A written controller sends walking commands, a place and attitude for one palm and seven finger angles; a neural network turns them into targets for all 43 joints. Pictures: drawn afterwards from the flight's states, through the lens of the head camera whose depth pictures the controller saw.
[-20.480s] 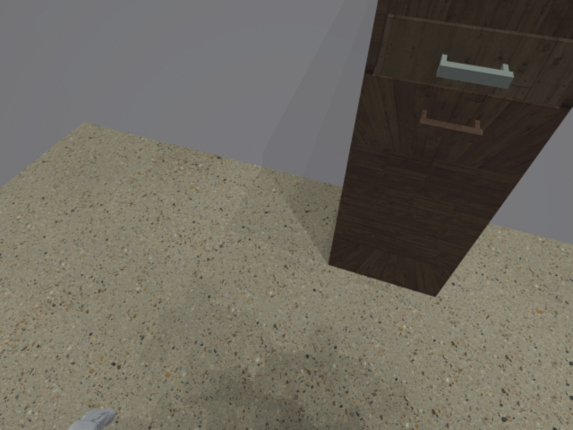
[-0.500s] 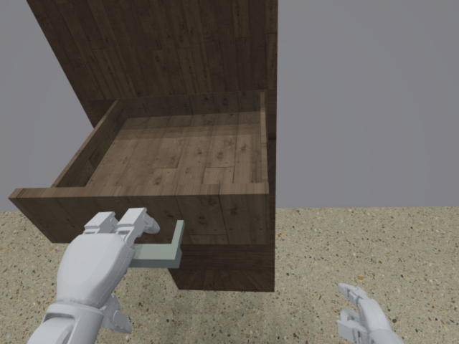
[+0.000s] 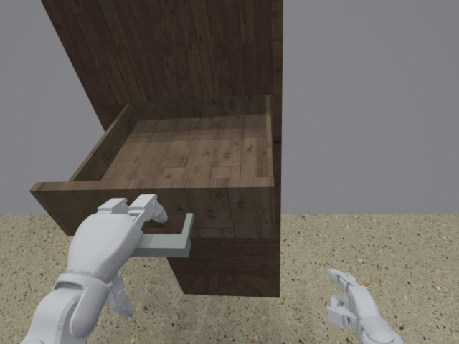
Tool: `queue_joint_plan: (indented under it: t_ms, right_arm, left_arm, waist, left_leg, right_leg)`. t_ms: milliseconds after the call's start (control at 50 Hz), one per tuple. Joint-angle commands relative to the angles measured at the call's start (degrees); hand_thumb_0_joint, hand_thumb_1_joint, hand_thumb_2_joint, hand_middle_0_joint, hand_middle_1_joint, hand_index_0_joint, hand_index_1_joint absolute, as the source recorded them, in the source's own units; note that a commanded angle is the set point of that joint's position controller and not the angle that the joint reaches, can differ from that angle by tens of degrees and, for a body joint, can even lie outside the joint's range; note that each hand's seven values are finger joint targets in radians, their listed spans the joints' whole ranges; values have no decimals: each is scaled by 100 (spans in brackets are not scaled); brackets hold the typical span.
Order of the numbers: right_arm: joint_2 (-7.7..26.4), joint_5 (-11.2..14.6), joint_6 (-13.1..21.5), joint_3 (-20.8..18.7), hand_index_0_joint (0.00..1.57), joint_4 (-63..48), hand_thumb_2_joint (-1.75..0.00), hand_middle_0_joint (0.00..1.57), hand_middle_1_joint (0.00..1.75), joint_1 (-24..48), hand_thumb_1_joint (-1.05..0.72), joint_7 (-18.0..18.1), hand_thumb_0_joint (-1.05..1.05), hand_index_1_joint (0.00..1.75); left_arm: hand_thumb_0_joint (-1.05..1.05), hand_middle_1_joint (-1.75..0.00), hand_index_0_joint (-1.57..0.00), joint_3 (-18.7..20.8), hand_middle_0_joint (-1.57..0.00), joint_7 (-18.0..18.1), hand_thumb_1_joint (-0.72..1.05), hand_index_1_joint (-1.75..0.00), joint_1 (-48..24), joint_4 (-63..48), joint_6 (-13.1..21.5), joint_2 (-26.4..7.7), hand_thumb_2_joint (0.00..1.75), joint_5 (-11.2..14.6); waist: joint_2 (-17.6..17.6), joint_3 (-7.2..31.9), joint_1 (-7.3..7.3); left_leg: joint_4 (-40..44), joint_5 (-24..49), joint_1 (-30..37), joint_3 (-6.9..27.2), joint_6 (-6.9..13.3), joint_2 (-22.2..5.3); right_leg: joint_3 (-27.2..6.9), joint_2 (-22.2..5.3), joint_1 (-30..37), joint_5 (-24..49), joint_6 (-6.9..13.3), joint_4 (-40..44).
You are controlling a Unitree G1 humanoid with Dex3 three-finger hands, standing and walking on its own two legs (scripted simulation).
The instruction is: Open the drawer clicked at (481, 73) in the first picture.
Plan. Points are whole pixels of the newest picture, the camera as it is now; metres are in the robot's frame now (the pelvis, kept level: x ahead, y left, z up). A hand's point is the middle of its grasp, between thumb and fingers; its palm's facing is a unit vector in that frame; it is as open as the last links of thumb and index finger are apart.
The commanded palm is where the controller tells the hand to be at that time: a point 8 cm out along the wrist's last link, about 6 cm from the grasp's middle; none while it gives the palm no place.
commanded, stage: lift the hand off the handle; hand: left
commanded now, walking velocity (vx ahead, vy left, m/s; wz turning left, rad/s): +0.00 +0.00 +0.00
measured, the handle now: (149, 232) +0.23 +0.17 +0.14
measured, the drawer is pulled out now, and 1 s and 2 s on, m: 0.28 0.27 0.27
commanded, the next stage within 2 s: draw the hand back to the body in 0.98 s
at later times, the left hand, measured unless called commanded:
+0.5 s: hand (107, 213) +0.21 +0.20 +0.21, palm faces +0.28 -0.09 -0.96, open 13.6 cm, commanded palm +0.15 +0.20 +0.29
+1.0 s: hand (98, 150) +0.23 +0.18 +0.30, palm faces +0.56 -0.24 -0.80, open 13.9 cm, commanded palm +0.16 +0.20 +0.34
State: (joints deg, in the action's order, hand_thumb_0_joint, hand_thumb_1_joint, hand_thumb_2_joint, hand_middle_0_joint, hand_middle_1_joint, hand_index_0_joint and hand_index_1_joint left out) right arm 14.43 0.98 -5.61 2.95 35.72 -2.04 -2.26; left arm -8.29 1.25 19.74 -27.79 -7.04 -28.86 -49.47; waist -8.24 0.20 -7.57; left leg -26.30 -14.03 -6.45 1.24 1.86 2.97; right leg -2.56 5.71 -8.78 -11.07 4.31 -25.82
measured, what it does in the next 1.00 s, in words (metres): stands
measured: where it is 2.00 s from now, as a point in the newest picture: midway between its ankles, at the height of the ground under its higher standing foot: outside the picture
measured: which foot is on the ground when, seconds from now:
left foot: down 0.00-1.00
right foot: down 0.00-1.00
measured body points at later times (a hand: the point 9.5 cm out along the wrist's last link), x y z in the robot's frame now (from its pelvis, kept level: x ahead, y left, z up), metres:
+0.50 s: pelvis -0.01 +0.01 +0.00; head -0.05 -0.06 +0.44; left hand +0.19 +0.20 +0.26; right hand +0.26 -0.13 -0.07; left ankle +0.01 +0.10 -0.74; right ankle +0.04 -0.07 -0.74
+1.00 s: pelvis -0.01 +0.01 -0.01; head -0.04 -0.04 +0.44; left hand +0.20 +0.20 +0.34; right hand +0.23 -0.16 -0.09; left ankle +0.01 +0.10 -0.74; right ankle +0.04 -0.07 -0.74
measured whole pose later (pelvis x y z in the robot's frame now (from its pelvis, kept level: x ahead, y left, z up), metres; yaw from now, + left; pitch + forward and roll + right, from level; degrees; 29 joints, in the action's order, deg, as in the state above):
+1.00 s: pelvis -0.01 +0.01 -0.01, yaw +1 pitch -5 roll +1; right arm 15.7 3.6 -7.9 3.5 34.2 -2.2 -5.9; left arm 3.6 -2.1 -5.7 -38.5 -14.1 -31.9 -36.8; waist -7.9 -0.6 -6.4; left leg -29.4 -14.2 -10.0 0.9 3.1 4.8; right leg -2.4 4.0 -12.8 -12.4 2.8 -30.4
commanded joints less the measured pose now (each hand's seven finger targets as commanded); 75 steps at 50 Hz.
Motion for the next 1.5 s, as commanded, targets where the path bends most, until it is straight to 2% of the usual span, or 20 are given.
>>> queue_joint_plan:
  t_ms: [0, 40, 120, 260, 320, 500, 560, 620, 700, 740, 800, 920, 1000, 1040, 1100, 1200, 1240, 1360, 1400, 1480]
  right_arm:
    - [342, 83, 370, -168, 20, -1066, -90, 20, 30, 1375, -90, 10, 0, 30]
    - [304, 20, 340, -192, 20, -975, -90, 20, 30, 1291, -90, -24, 0, 30]
    - [319, 41, 398, -174, 20, -1085, -90, 20, 30, 1457, -90, -34, 0, 30]
    - [317, 103, 404, -183, 20, -981, -90, 20, 30, 1482, -90, -96, 0, 30]
    - [277, 115, 447, -144, 20, -1051, -90, 20, 30, 1616, -90, -119, 0, 30]
    - [331, 296, 290, -102, 20, -1120, -90, 20, 30, 1741, -90, -191, 0, 30]
    - [279, 238, 135, -81, 20, -1129, -90, 20, 30, 1584, -90, -259, 0, 30]
    - [258, 269, 98, -38, 20, -1282, -90, 20, 30, 1656, -90, -295, 0, 30]
    - [358, 370, 55, -55, 20, -1435, -90, 20, 30, 1652, -90, -296, 0, 30]
    - [281, 265, 34, -59, 20, -1384, -90, 20, 30, 1567, -90, -340, 0, 30]
    - [361, 351, 86, -68, 20, -1405, -90, 20, 30, 1622, -90, -311, 0, 30]
    - [279, 290, 133, -61, 20, -1384, -90, 20, 30, 1568, -90, -371, 0, 30]
    - [410, 360, 82, -83, 20, -1420, -90, 20, 30, 1540, -90, -376, 0, 30]
    - [336, 293, 56, -78, 20, -1455, -90, 20, 30, 1533, -90, -413, 0, 30]
    - [456, 383, 41, -66, 20, -1476, -90, 20, 30, 1556, -90, -363, 0, 30]
    - [420, 386, 89, -32, 20, -1406, -90, 20, 30, 1551, -90, -308, 0, 30]
    - [309, 296, 97, -33, 20, -1349, -90, 20, 30, 1484, -90, -328, 0, 30]
    - [337, 297, 61, -1, 20, -1318, -90, 20, 30, 1464, -90, -293, 0, 30]
    - [419, 393, 61, -4, 20, -1396, -90, 20, 30, 1548, -90, -245, 0, 30]
    - [373, 311, -2, 6, 20, -1412, -90, 20, 30, 1524, -90, -268, 0, 30]
  left_arm:
    - [0, -120, -30, 1621, -30, 538, -50, -120, -1801, -1745, -76, -1156, 30, 12]
    - [0, -120, -30, 1390, -30, 442, -50, -120, -1751, -1501, -120, -893, 30, -60]
    - [0, -120, -30, 1458, -30, 393, -50, -120, -2463, -2031, -157, -1158, 30, -92]
    - [0, -120, -30, 1340, -30, 175, -50, -120, -2815, -1889, -228, -1115, 30, 116]
    - [0, -120, -30, 1351, -30, 78, -50, -120, -3312, -2145, -313, -1232, 30, 115]
    - [0, -120, -30, 1653, -30, -293, -50, -120, -3456, -1808, -579, -1421, 30, 541]
    - [0, -120, -30, 1347, -30, -444, -50, -120, -3175, -1441, -643, -943, 30, 619]
    - [0, -120, -30, 1325, -30, -452, -50, -120, -3345, -1594, -675, -807, 30, 757]
    - [0, -120, -30, 1922, -30, -261, -50, -120, -3518, -1955, -649, -1397, 30, 1012]
    - [0, -120, -30, 1772, -30, -212, -50, -120, -3630, -1835, -652, -1157, 30, 939]
    - [0, -120, -30, 2062, -30, -125, -50, -120, -3938, -1967, -639, -1569, 30, 1130]
    - [0, -120, -30, 1850, -30, -131, -50, -120, -3878, -1783, -667, -1164, 30, 1219]
    - [0, -120, -30, 2241, -30, -67, -50, -120, -3440, -2008, -699, -1513, 30, 1435]
    - [0, -120, -30, 2080, -30, -41, -50, -120, -3264, -2293, -768, -1233, 30, 1360]
    - [0, -120, -30, 2389, -30, 35, -50, -120, -3045, -2529, -870, -1581, 30, 1495]
    - [0, -120, -30, 2348, -30, 81, -50, -120, -3249, -2445, -907, -1570, 30, 1465]
    - [0, -120, -30, 2071, -30, 64, -50, -120, -3261, -2292, -929, -1219, 30, 1312]
    - [0, -120, -30, 2098, -30, 4, -50, -120, -3183, -2057, -1034, -1279, 30, 1262]
    - [0, -120, -30, 2393, -30, 8, -50, -120, -3244, -2325, -1049, -1652, 30, 1403]
    - [0, -120, -30, 2236, -30, -51, -50, -120, -3125, -2405, -1156, -1455, 30, 1233]
  waist:
    - [187, 677, -33]
    - [548, 543, -24]
    - [136, 1141, -109]
    - [390, 751, -11]
    - [260, 1131, -70]
    - [437, 700, 28]
    - [832, 394, 20]
    - [648, 550, -8]
    - [541, 728, 19]
    - [618, 761, -26]
    - [336, 796, 8]
    - [654, 898, -67]
    - [694, 932, -19]
    - [712, 1152, -55]
    - [498, 1120, -19]
    - [489, 787, 52]
    - [663, 872, 29]
    - [627, 756, 6]
    - [443, 951, 15]
    - [435, 1059, -60]
  left_leg:
    - [337, 565, -178, 106, -37, -125]
    - [375, 689, -145, 82, -32, -87]
    - [391, 661, -106, 95, -27, -113]
    - [535, 782, -41, 208, -54, -135]
    - [570, 700, -116, 229, -52, -160]
    - [626, 384, -352, 221, -78, -245]
    - [595, 263, -413, 75, -68, -197]
    - [603, -85, -616, 38, -64, -211]
    - [443, -182, -709, 23, -33, -302]
    - [374, 59, -641, -5, -24, -204]
    - [269, 5, -623, 16, -27, -260]
    - [183, 255, -514, 17, -14, -190]
    - [19, 429, -591, -21, -44, -251]
    - [-1, 722, -479, -49, -17, -196]
    - [-54, 763, -523, -24, -56, -274]
    - [41, 459, -472, 46, -49, -280]
    - [79, 570, -354, 63, -27, -217]
    - [171, 560, -374, 85, -44, -235]
    - [121, 602, -420, 96, -65, -303]
    - [187, 909, -340, 113, -60, -269]
  right_leg:
    - [-670, -518, 209, -697, -173, 718]
    - [-603, -520, 134, -730, -172, 774]
    - [-573, -532, 485, -607, -158, 588]
    - [-427, -499, 282, -400, -170, 618]
    - [-383, -496, 590, -312, -173, 423]
    - [-314, -527, 354, -404, -227, 392]
    - [-128, -602, 81, -670, -300, 510]
    - [-36, -601, 192, -808, -304, 308]
    - [-108, -602, 248, -794, -337, 185]
    - [-117, -604, 180, -800, -284, 220]
    - [-192, -641, 131, -742, -284, 179]
    - [-178, -658, 86, -653, -252, 214]
    - [-279, -721, 196, -294, -288, 146]
    - [-256, -684, 261, -15, -273, 84]
    - [-208, -662, 244, 275, -285, -49]
    - [-107, -594, -91, -152, -279, 32]
    - [-66, -579, -128, -214, -253, 74]
    - [-1, -576, -114, -107, -257, 76]
    - [-34, -569, 128, 178, -271, -67]
    - [35, -549, 135, 341, -238, -97]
